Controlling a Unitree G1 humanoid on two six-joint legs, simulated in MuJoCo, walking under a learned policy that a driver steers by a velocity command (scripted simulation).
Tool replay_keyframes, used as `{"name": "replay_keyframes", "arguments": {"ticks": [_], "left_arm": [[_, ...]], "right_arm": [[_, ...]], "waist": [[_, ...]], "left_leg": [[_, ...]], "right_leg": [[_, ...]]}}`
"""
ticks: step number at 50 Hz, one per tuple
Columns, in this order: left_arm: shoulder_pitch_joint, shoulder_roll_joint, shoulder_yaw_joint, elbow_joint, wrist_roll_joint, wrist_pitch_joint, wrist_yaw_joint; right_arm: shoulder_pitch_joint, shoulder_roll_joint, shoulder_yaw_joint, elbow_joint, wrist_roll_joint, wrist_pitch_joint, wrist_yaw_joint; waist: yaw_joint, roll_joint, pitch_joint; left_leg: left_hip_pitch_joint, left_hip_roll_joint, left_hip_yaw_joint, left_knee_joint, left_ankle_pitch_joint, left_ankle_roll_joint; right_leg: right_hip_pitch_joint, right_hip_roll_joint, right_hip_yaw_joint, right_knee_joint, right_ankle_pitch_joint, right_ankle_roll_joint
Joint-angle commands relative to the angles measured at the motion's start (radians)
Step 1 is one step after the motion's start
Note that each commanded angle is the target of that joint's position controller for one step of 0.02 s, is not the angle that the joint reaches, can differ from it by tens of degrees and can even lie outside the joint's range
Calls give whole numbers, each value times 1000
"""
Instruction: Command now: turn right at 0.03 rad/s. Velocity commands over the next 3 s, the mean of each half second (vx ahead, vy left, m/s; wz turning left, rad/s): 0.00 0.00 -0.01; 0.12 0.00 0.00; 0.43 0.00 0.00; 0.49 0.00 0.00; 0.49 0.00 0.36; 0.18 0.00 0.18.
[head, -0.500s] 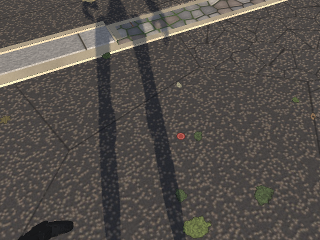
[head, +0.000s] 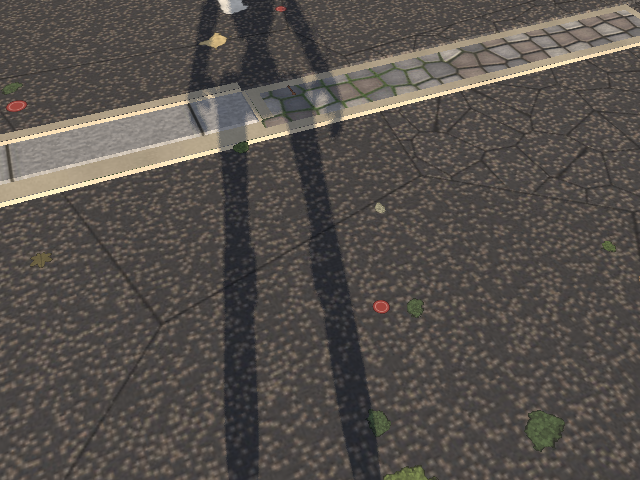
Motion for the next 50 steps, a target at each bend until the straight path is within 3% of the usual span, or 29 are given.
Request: {"name": "replay_keyframes", "arguments": {"ticks": [1,7,18,36,37,38,39,40,41,42,43,45,47,48,49,50], "left_arm": [[-41,78,21,-32,-1,-22,5],[11,85,25,51,-4,-24,16],[40,88,21,167,-10,-18,30],[36,77,2,278,-14,-15,30],[53,65,-2,291,-14,-14,30],[55,65,-1,296,-19,-13,31],[50,70,1,292,-23,-16,31],[23,69,1,278,-21,-24,28],[-4,56,-3,260,-21,-38,20],[-17,49,-5,249,-26,-53,9],[-27,52,-3,241,-33,-66,-1],[-17,52,-1,231,-45,-88,-16],[102,39,5,283,-42,-102,-21],[187,44,15,324,-35,-100,-20],[282,65,24,348,-31,-98,-19],[401,163,43,349,-33,-99,-11]], "right_arm": [[1,-113,-27,-29,3,-12,-5],[8,-101,-25,20,9,-13,4],[34,-94,-22,107,15,-8,3],[88,-87,-10,187,16,-2,-1],[109,-81,-9,199,16,0,-3],[117,-103,-16,202,23,5,-7],[118,-141,-28,197,31,8,-11],[140,-169,-38,195,38,6,-13],[158,-203,-51,194,42,-1,-13],[161,-216,-59,192,42,-10,-14],[152,-199,-58,188,37,-20,-12],[102,-178,-57,165,46,-36,-6],[26,-184,-58,142,65,-35,1],[29,-179,-56,139,64,-32,5],[19,-144,-44,132,56,-37,9],[15,-67,-23,113,38,-47,14]], "waist": [[-16,27,11],[-11,4,3],[-7,15,10],[-7,14,24],[-8,22,1],[-13,45,15],[-19,88,44],[-36,133,80],[-49,190,108],[-49,206,135],[-43,196,154],[-11,156,154],[60,114,107],[81,84,81],[113,-5,52],[133,-262,-4]], "left_leg": [[-89,59,-79,-186,-132,30],[-69,47,-64,-183,-54,33],[-29,28,-46,-191,69,30],[-1,18,-42,-202,109,30],[9,12,-40,-216,-7,34],[-1,15,-57,-233,-180,52],[-18,48,-113,-266,-358,85],[-19,122,-214,-324,-502,129],[-24,221,-342,-381,-570,184],[-42,293,-429,-419,-564,228],[-28,323,-458,-427,-512,245],[-2,306,-399,-398,-393,215],[-119,198,-231,-312,-285,160],[-182,149,-178,-232,-246,146],[-258,89,-99,-44,-145,113],[-414,-10,42,335,-150,46]], "right_leg": [[48,-16,28,-73,2,-20],[82,-24,29,-79,60,-17],[107,-27,17,-95,116,-17],[102,-22,-4,-117,112,-15],[109,-7,-24,-109,30,-16],[80,25,-60,-65,-102,-18],[20,54,-97,0,-227,-22],[-67,60,-114,85,-265,-27],[-125,37,-107,194,-232,-36],[-166,-5,-75,275,-212,-51],[-218,-35,-50,334,-246,-65],[-214,-66,-34,251,-287,-94],[78,-3,-119,-3,-108,-99],[216,42,-144,-46,-34,-81],[333,-21,-32,-105,-75,-93],[443,-250,337,-268,-236,-179]]}}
